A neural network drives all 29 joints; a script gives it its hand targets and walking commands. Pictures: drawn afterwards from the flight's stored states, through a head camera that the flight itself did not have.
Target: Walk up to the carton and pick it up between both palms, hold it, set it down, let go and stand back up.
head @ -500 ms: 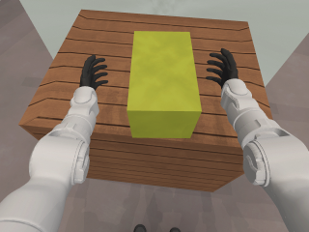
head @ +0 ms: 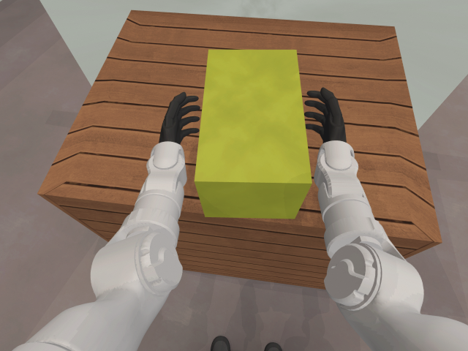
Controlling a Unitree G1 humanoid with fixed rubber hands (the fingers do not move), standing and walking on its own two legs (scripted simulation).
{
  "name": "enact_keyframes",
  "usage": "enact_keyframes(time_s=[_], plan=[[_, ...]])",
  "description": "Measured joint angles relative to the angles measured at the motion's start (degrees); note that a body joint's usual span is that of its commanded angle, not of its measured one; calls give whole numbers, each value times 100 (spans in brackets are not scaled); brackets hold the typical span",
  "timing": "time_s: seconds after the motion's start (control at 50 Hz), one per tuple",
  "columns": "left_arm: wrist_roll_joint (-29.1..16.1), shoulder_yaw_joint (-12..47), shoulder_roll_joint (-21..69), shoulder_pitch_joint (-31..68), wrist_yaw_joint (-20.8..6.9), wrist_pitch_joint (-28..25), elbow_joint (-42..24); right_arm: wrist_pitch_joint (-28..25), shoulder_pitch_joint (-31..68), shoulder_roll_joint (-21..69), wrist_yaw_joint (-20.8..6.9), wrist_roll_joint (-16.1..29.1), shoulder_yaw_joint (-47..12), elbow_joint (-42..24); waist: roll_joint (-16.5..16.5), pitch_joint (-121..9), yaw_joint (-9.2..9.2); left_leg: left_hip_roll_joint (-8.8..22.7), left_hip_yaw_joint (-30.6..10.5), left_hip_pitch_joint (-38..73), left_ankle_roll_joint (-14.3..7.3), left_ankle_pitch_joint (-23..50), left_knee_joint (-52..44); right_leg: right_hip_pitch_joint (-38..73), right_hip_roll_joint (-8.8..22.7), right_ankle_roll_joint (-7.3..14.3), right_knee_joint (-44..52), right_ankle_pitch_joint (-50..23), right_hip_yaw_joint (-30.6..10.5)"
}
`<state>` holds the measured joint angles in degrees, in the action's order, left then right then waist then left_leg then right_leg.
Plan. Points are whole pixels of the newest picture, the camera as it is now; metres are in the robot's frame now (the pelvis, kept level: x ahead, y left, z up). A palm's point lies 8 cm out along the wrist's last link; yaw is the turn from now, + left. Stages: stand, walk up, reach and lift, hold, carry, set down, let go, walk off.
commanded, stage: reach and lift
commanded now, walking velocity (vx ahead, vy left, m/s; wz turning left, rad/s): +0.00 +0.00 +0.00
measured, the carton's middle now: (250, 133) +0.51 +0.00 +0.00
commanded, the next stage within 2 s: none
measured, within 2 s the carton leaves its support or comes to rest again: neither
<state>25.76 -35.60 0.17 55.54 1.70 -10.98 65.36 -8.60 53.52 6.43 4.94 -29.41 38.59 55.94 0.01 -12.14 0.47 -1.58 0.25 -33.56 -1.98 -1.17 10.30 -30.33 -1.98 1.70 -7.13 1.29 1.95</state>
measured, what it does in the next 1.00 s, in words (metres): stands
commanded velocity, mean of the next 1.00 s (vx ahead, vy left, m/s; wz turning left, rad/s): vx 0.00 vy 0.00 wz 0.00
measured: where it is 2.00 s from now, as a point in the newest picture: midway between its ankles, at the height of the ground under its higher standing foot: outside the picture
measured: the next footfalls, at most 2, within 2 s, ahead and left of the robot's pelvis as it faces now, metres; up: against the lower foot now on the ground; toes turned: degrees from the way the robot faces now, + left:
none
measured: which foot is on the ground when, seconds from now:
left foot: down 0.00-1.00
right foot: down 0.00-1.00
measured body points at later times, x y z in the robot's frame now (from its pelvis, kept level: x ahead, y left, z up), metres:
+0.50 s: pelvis +0.01 -0.01 +0.01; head +0.11 +0.00 +0.44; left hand +0.46 +0.14 +0.04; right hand +0.45 -0.13 +0.06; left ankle +0.00 +0.09 -0.74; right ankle -0.01 -0.10 -0.74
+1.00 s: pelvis +0.02 -0.01 +0.01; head +0.12 +0.00 +0.45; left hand +0.46 +0.14 +0.04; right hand +0.45 -0.13 +0.06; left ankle +0.00 +0.09 -0.74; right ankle -0.01 -0.10 -0.74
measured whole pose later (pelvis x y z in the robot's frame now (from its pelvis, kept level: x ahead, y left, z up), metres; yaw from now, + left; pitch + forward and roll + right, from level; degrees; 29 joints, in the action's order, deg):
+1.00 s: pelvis +0.02 -0.01 +0.01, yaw +2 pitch +17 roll +0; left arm 33.7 -40.7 6.9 48.7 -1.9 -8.3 52.3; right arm -9.7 46.1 14.1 2.1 -38.4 43.3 43.7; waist 0.9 -5.6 1.1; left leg -1.9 -1.7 -22.8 -1.4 -1.8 7.5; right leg -19.7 -1.8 2.0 -5.9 3.4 3.7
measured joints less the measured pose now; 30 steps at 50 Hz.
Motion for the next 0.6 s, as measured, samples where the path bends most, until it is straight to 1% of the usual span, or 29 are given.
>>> enact_keyframes(time_s=[0.06,0.12,0.16,0.22,0.28,0.34,0.42,0.6], plan=[[46,-159,134,-100,148,-73,-19,-24,-88,51,57,13,-65,-16,18,-4,-72,21,66,89,2,-64,22,46,-16,0,-63,55,-67],[99,-300,124,-119,159,-196,74,-37,-130,74,127,50,-162,2,45,5,-103,37,108,140,2,-110,46,52,-31,0,-155,115,-112],[199,-442,130,-123,119,-252,75,-59,-144,126,136,-40,-113,-31,60,48,-89,35,103,202,4,-107,20,91,-30,1,-183,142,-110],[416,-641,212,-157,8,-219,-120,-71,-180,287,68,-346,132,-233,62,186,-47,20,49,359,14,-62,-74,249,-20,13,-127,143,-63],[556,-657,340,-251,-109,-76,-437,-53,-291,451,-51,-630,359,-563,51,336,-24,3,-26,542,29,-19,-169,467,-8,25,-8,118,8],[617,-600,447,-372,-181,49,-685,-23,-419,560,-153,-778,461,-815,51,424,-19,-5,-76,686,39,-16,-213,640,-2,31,69,115,58],[650,-549,520,-499,-245,130,-864,-20,-547,642,-217,-841,487,-968,65,478,-15,-8,-109,810,46,-48,-216,783,-2,36,92,146,92],[701,-536,587,-624,-320,177,-1053,-46,-667,709,-222,-830,473,-1057,96,573,14,-10,-151,982,56,-106,-204,961,0,36,65,226,135]])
